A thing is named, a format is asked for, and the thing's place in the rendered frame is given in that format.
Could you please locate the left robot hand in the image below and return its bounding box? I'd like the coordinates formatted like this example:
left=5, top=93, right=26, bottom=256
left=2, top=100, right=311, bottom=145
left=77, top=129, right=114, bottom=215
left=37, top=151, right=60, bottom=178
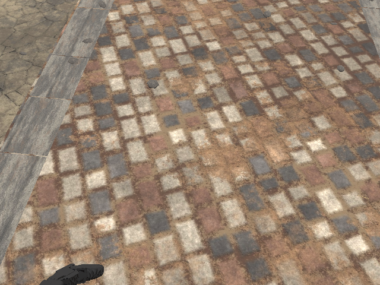
left=39, top=264, right=104, bottom=285

